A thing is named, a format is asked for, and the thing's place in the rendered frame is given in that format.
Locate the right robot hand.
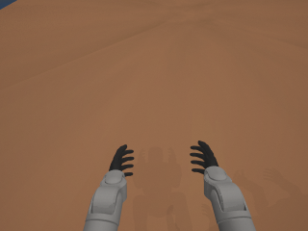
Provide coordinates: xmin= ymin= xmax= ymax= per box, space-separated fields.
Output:
xmin=190 ymin=141 xmax=218 ymax=174

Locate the left robot hand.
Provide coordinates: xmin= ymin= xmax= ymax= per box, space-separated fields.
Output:
xmin=109 ymin=144 xmax=135 ymax=177

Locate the right robot forearm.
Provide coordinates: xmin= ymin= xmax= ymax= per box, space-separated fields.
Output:
xmin=203 ymin=166 xmax=256 ymax=231

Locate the left robot forearm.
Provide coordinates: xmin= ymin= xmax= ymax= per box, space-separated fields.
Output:
xmin=83 ymin=169 xmax=127 ymax=231

